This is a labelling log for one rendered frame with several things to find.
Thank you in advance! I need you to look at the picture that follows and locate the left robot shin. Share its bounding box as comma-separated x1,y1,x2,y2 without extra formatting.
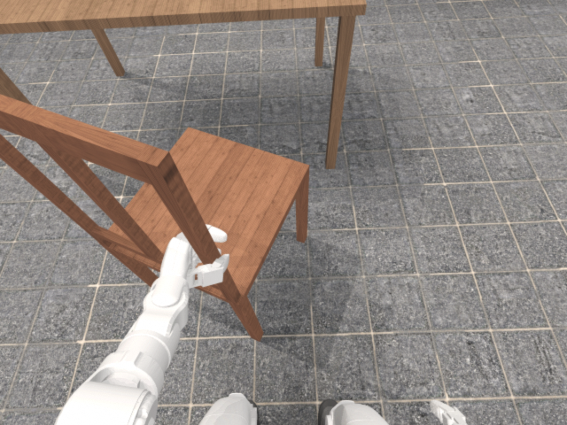
229,393,250,403

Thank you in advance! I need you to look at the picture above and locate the right robot hand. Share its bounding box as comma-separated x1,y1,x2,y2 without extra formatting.
430,399,468,425

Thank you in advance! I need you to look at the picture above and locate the left robot hand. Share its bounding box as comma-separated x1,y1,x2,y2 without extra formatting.
159,225,229,289

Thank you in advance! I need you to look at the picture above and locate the left robot thigh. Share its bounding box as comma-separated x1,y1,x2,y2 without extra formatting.
199,397,257,425

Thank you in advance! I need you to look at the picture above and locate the left robot upper arm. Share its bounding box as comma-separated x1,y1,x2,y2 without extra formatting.
59,381,158,425

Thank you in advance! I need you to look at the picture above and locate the table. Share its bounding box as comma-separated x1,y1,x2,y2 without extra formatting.
0,0,367,169

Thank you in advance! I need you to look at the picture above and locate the chair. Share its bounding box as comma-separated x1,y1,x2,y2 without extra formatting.
0,94,309,342

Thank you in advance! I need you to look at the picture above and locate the left robot forearm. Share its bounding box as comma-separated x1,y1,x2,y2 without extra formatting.
54,275,190,425

